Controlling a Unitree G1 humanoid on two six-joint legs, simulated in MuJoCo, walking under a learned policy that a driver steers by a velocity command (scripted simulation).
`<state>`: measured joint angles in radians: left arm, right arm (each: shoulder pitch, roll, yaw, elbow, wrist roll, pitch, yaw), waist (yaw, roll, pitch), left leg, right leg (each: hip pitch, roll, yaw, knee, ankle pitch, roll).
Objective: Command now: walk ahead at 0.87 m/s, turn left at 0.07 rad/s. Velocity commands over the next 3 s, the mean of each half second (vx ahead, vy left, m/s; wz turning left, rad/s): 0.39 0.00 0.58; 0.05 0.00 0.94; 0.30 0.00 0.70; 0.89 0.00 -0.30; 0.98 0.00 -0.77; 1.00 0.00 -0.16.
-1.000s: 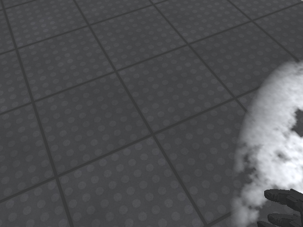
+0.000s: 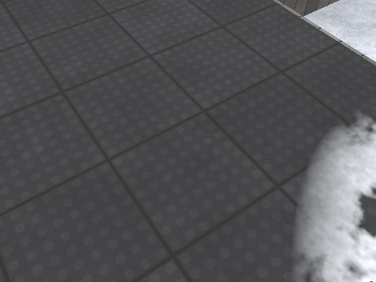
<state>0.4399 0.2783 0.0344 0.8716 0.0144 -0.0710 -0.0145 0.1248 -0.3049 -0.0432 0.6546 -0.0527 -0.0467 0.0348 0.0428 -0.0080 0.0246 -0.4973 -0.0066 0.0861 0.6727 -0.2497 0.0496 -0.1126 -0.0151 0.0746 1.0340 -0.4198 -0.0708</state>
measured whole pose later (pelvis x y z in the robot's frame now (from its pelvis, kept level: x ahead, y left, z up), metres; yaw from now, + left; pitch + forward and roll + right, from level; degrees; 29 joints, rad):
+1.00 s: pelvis +0.32 +0.04 +0.03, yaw +49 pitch +3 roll -4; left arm 0.04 0.33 0.10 0.72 0.01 -0.01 0.02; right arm 0.23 -0.33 -0.08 0.56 0.01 0.04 -0.03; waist -0.01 -0.02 0.06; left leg -0.35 -0.03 -0.11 0.51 -0.20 0.05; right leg -0.59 0.02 0.06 1.02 -0.32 0.06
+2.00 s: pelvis +0.43 +0.43 +0.00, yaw +57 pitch +2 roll +1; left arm 0.07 0.30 0.03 0.72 0.02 0.00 -0.10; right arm 0.51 -0.26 -0.02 0.87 -0.03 -0.10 -0.01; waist -0.05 -0.03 0.02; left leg 0.24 -0.06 0.25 0.14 -0.40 0.01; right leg -0.81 -0.03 -0.13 0.89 -0.01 -0.12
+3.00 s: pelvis +1.10 +1.09 +0.00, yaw +30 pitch +2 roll +0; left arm 0.01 0.27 -0.02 0.69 0.06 -0.07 -0.02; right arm 0.51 -0.26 -0.02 0.97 -0.01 -0.08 0.00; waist -0.06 0.00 0.04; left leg 0.02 0.00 0.01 0.93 -0.37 0.05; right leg -0.55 0.04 -0.10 0.66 -0.15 -0.12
